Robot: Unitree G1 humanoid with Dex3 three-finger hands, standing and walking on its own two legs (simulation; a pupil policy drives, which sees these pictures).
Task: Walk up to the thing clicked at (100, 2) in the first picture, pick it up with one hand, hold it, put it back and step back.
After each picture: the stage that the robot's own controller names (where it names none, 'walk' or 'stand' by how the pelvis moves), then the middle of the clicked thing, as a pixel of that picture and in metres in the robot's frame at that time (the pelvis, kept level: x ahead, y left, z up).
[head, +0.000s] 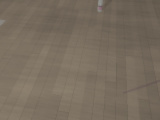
stand; (100, 3) +2.25 -0.25 -0.66
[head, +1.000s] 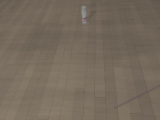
walk; (84, 15) +2.13 +0.13 -0.63
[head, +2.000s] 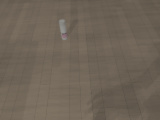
walk; (63, 30) +1.52 +0.32 -0.65
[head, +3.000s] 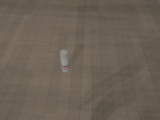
walk; (64, 61) +1.00 +0.23 -0.64
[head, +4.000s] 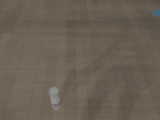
walk; (55, 98) +0.62 +0.20 -0.63
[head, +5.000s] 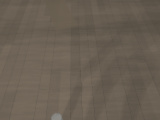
stand; out of the picture +0.41 +0.20 -0.63
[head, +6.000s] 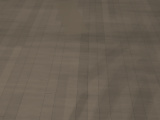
stand; out of the picture +0.39 +0.15 -0.65
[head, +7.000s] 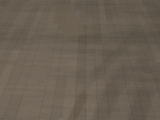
stand; out of the picture +0.41 +0.17 -0.66
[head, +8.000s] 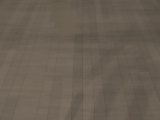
stand; out of the picture +0.40 +0.19 -0.66
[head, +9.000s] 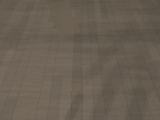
stand; out of the picture +0.39 +0.19 -0.66
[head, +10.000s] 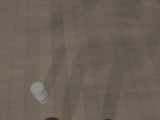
go down; (40, 93) +0.41 +0.22 -0.49
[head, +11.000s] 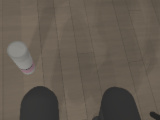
go down; (23, 60) +0.45 +0.26 -0.28
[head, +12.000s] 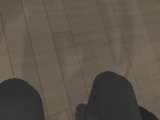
close in; out of the picture +0.44 +0.29 -0.19
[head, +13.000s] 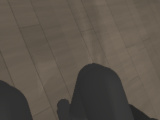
close; out of the picture +0.43 +0.32 -0.16
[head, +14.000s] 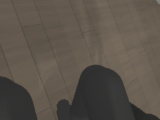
lift; out of the picture +0.40 +0.32 -0.16
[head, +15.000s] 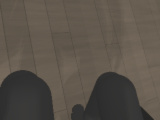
lift; out of the picture +0.31 +0.31 -0.14
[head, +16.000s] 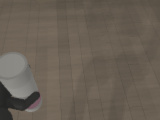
lift; (23, 87) +0.32 +0.19 +0.04
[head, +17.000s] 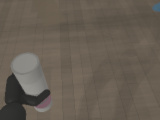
hold; (36, 87) +0.33 +0.16 +0.04
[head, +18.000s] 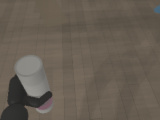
hold; (38, 88) +0.33 +0.16 +0.03
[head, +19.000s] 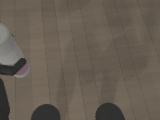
crouch; (10, 56) +0.43 +0.23 -0.04
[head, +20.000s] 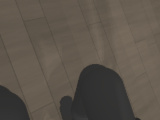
lower; out of the picture +0.43 +0.32 -0.17
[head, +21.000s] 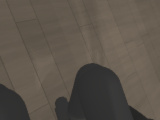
lower; out of the picture +0.43 +0.35 -0.16
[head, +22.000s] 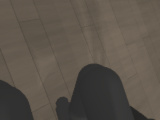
lower; out of the picture +0.42 +0.34 -0.16
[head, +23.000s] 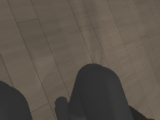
lower; out of the picture +0.42 +0.34 -0.16
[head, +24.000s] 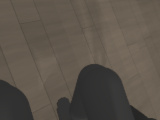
loosen; out of the picture +0.41 +0.33 -0.16
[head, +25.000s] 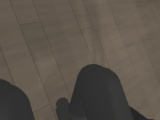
withdraw; out of the picture +0.41 +0.31 -0.17
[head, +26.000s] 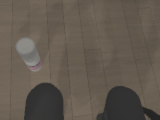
walk; (31, 57) +0.46 +0.25 -0.28
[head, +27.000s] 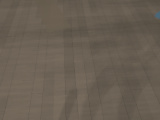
stand; out of the picture +0.38 +0.19 -0.59
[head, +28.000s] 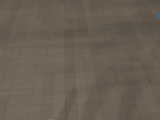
stand; out of the picture +0.39 +0.21 -0.60
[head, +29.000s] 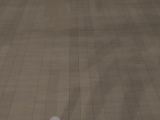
stand; out of the picture +0.40 +0.20 -0.62
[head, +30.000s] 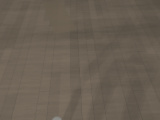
walk; out of the picture +0.42 +0.19 -0.65
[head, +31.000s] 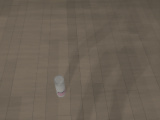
walk; (60, 87) +0.60 +0.17 -0.63
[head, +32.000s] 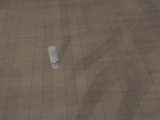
walk; (53, 57) +0.92 +0.29 -0.62
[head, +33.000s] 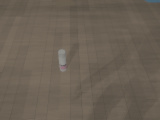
stand; (62, 60) +1.04 +0.21 -0.65
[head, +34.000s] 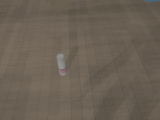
stand; (61, 65) +1.02 +0.23 -0.66
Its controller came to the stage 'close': yes
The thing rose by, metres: 0.68
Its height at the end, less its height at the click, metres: +0.00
